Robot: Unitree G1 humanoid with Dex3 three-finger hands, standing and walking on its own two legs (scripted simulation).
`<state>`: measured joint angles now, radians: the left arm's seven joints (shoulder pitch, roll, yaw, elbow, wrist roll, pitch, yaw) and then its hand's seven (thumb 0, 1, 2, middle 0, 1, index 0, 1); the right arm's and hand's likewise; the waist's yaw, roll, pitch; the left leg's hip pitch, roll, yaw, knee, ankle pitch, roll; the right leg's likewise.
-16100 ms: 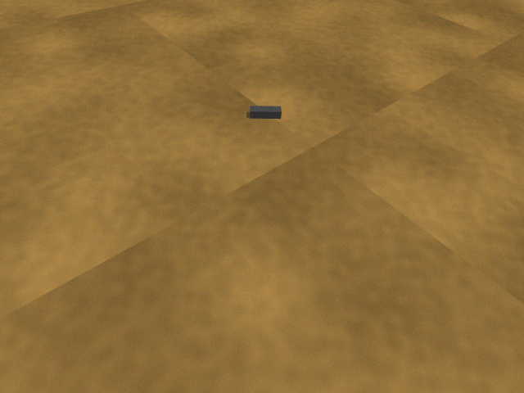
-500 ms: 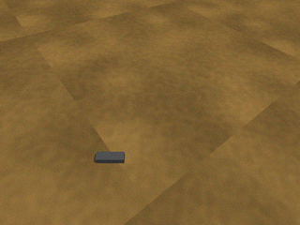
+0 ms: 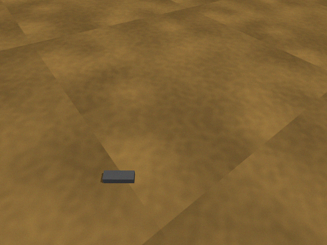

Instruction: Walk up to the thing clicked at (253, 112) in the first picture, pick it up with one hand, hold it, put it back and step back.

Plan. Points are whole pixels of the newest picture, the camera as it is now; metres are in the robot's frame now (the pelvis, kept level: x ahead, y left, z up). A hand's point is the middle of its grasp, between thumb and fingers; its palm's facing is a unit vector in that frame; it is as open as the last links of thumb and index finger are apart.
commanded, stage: walk up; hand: left
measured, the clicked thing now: (119, 176) +0.69 +0.24 -0.76
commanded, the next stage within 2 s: none
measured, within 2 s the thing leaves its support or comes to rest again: neither
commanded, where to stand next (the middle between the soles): +0.32 +0.00 m, yaw +0 degrees
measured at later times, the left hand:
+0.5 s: hand (55, 235) +0.20 +0.29 -0.16, palm faces -0.04 -0.95 -0.32, open 7.4 cm
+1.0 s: hand (85, 188) +0.34 +0.24 -0.16, palm faces +0.00 -0.94 -0.35, open 7.4 cm
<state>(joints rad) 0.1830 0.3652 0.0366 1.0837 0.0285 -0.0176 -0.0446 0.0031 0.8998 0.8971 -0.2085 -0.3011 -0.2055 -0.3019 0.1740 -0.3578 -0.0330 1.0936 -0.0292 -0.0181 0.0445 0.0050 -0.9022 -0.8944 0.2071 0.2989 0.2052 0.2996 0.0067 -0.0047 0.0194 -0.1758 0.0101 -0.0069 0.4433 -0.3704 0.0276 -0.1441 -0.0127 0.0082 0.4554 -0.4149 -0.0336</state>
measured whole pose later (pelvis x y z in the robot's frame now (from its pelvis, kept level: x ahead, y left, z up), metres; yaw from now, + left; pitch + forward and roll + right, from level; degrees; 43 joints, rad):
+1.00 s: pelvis +0.25 -0.02 -0.02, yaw +1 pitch -4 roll +0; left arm 0.21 0.36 0.04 0.80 0.02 0.00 -0.03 0.00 0.90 0.90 -0.21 -0.30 -0.21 -0.30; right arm 0.30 -0.40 -0.04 0.87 -0.01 -0.02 -0.01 0.00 -0.90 -0.89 0.21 0.30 0.20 0.30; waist 0.02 0.01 0.15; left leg -0.39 0.03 -0.02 0.74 -0.32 0.00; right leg -0.31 0.02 -0.09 0.61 -0.24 -0.07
